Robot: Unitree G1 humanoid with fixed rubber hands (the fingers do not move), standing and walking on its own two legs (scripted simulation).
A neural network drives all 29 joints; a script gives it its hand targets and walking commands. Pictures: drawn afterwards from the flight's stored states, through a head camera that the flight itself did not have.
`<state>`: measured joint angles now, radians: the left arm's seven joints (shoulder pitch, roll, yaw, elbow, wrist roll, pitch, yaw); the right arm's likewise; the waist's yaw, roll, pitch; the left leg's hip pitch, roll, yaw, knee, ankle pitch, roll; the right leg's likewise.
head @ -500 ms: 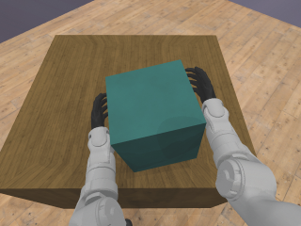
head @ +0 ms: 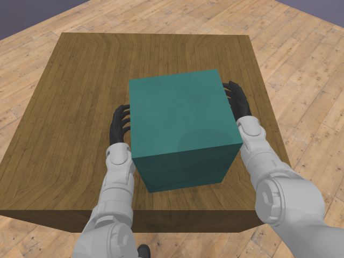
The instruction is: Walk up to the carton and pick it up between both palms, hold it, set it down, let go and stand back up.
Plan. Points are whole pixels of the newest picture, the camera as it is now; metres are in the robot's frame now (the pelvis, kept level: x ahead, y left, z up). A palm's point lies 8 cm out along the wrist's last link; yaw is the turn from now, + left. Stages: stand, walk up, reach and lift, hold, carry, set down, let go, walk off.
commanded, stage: set down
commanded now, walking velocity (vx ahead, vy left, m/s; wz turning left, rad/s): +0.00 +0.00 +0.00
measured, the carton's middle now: (180, 136) +0.40 +0.05 -0.01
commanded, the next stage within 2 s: none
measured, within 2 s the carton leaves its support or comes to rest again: neither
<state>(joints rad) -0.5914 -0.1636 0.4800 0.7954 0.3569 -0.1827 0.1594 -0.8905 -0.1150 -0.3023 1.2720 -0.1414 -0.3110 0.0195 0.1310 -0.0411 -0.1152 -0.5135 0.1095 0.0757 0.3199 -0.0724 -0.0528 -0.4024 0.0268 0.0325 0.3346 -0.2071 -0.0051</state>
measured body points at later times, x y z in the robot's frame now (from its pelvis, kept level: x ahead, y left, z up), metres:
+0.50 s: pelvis -0.02 +0.00 -0.02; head +0.06 +0.01 +0.42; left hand +0.35 +0.24 -0.01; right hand +0.46 -0.14 +0.04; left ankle +0.03 +0.16 -0.74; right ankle -0.05 -0.12 -0.74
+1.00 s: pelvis -0.03 +0.00 -0.02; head +0.01 -0.01 +0.43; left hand +0.29 +0.25 +0.00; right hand +0.39 -0.13 +0.00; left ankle +0.03 +0.16 -0.74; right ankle -0.05 -0.12 -0.74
